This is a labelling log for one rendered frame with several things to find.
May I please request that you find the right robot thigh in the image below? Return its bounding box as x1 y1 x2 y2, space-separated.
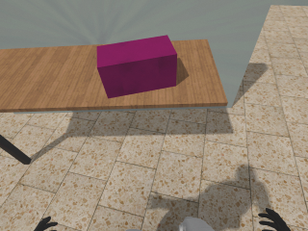
178 218 215 231

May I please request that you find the robot left hand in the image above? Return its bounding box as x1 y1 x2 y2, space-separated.
34 216 58 231

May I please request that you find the table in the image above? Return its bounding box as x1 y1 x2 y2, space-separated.
0 39 228 165

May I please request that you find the robot right hand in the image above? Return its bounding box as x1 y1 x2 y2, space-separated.
258 208 291 231

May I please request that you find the carton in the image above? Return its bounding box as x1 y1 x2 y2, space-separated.
96 35 177 99

